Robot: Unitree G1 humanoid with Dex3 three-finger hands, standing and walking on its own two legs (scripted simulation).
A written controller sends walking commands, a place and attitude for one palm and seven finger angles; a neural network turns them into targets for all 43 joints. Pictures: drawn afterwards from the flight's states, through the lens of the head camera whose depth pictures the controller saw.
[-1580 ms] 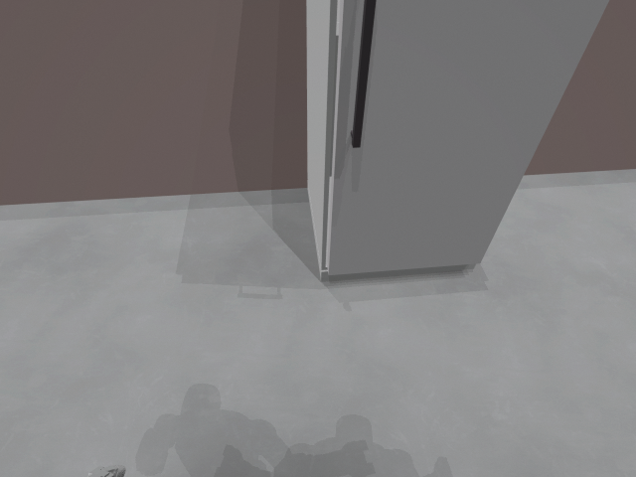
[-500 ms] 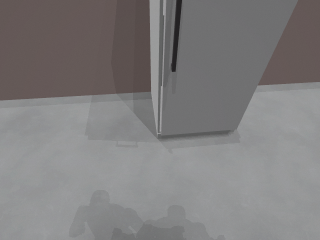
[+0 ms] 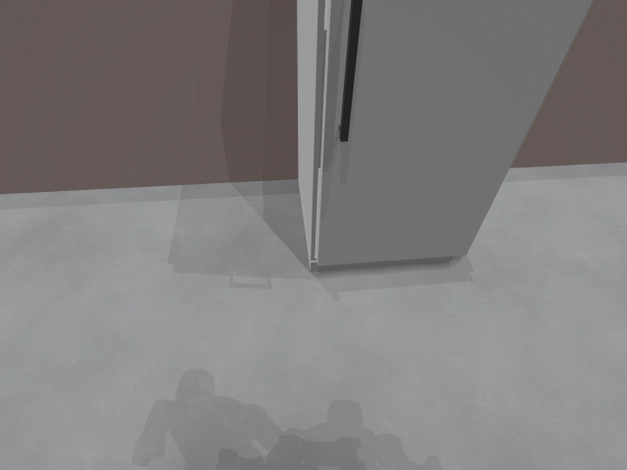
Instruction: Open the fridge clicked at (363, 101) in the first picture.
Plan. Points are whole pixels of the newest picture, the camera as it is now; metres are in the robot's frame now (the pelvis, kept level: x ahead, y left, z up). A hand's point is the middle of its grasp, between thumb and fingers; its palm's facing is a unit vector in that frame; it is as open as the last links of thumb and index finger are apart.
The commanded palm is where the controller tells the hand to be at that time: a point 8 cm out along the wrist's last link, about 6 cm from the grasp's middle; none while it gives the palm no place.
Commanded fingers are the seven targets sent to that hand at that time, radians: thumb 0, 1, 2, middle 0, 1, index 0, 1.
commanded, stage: walk to a spot facing it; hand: left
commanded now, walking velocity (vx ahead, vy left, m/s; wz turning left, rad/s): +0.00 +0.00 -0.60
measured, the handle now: (350, 44) +0.94 -0.02 +0.15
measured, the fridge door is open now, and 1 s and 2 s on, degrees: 0 0 0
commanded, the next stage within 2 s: turn to face it in 1.90 s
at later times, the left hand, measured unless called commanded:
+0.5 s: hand out of the picture +0.03 +0.15 -0.17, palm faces -0.16 -0.95 -0.26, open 7.4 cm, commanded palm none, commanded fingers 0.00 0.90 0.90 -0.20 -0.30 -0.20 -0.30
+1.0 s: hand out of the picture +0.14 +0.21 -0.17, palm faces -0.43 -0.88 -0.20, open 7.4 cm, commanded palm none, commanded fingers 0.00 0.90 0.90 -0.20 -0.30 -0.20 -0.30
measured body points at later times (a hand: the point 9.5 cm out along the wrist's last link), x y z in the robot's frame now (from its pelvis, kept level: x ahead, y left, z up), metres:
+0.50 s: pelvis -0.03 -0.04 -0.01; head +0.00 -0.06 +0.44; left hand +0.04 +0.20 -0.15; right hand -0.01 -0.30 -0.17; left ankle -0.02 +0.12 -0.67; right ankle -0.01 -0.11 -0.75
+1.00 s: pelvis -0.02 +0.04 +0.00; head -0.01 +0.08 +0.45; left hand +0.16 +0.25 -0.16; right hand -0.09 -0.22 -0.12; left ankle -0.01 +0.13 -0.75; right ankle -0.07 -0.10 -0.66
